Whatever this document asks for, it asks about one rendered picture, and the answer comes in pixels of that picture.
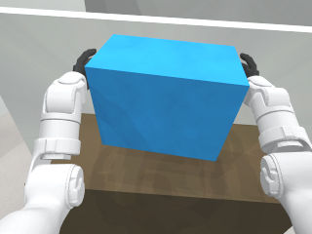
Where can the carton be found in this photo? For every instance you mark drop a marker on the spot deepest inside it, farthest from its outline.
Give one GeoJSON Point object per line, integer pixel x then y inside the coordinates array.
{"type": "Point", "coordinates": [166, 96]}

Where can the right robot hand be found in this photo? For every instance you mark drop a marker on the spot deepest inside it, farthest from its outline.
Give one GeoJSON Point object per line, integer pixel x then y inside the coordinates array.
{"type": "Point", "coordinates": [250, 68]}

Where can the right robot upper arm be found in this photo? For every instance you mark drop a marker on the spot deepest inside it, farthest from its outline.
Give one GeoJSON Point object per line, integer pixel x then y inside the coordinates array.
{"type": "Point", "coordinates": [287, 176]}

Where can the pedestal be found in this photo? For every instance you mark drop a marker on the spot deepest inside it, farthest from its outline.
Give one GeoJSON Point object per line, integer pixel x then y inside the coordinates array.
{"type": "Point", "coordinates": [131, 191]}

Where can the left robot hand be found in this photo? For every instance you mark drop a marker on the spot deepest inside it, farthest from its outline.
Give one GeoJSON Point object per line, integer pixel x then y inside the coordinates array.
{"type": "Point", "coordinates": [82, 61]}

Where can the robot right forearm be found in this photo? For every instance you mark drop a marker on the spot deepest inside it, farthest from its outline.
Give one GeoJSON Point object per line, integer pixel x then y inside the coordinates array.
{"type": "Point", "coordinates": [279, 131]}

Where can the robot left forearm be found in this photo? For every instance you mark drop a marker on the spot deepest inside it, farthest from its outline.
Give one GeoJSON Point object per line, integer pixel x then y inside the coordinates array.
{"type": "Point", "coordinates": [60, 121]}

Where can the left robot upper arm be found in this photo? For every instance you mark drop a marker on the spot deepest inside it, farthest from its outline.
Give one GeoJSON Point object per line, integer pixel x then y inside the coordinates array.
{"type": "Point", "coordinates": [51, 192]}

